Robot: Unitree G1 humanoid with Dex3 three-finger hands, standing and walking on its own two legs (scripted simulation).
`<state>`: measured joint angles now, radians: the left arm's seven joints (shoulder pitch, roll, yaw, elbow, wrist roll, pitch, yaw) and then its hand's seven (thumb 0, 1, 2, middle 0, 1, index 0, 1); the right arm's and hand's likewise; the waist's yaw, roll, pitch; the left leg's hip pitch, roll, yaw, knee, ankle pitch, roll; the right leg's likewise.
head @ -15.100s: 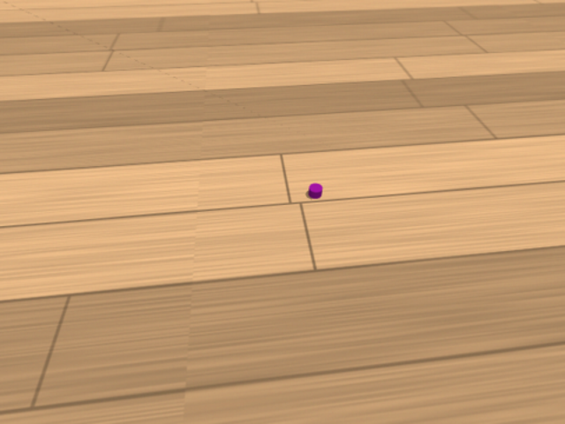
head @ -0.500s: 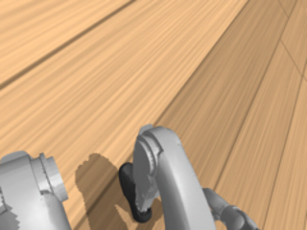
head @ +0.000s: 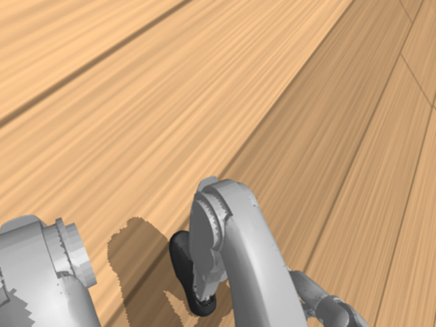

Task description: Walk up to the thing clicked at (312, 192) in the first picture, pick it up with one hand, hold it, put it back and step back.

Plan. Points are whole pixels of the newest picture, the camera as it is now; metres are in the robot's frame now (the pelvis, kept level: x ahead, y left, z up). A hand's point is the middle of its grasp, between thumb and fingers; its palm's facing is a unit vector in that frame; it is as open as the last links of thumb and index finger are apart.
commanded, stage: close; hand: left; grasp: from above
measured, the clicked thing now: out of the picture +0.39 +0.44 -0.27
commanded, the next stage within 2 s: settle in 0.30 s
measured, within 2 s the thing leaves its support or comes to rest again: leaves its support in 0.68 s
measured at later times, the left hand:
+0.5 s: hand out of the picture +0.38 +0.42 -0.24, palm faces -0.42 -0.22 -0.88, open 7.5 cm
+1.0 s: hand out of the picture +0.38 +0.45 -0.17, palm faces -0.40 -0.17 -0.90, open 7.3 cm
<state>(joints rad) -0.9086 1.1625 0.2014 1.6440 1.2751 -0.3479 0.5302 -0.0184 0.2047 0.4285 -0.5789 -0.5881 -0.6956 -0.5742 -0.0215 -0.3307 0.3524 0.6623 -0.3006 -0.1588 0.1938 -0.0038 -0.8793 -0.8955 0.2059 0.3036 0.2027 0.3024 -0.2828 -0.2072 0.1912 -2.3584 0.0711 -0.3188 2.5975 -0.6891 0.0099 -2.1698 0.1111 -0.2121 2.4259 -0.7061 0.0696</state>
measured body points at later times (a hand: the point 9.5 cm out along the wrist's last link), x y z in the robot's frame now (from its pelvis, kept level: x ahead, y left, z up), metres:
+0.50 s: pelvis +0.00 +0.00 +0.00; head +0.25 +0.17 +0.33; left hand +0.40 +0.43 -0.19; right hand +0.12 -0.25 -0.06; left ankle +0.07 +0.13 -0.26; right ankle +0.11 -0.12 -0.26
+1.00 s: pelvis +0.00 +0.00 +0.01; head +0.22 +0.16 +0.37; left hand +0.40 +0.45 -0.12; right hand +0.14 -0.24 -0.06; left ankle +0.07 +0.13 -0.26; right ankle +0.11 -0.12 -0.26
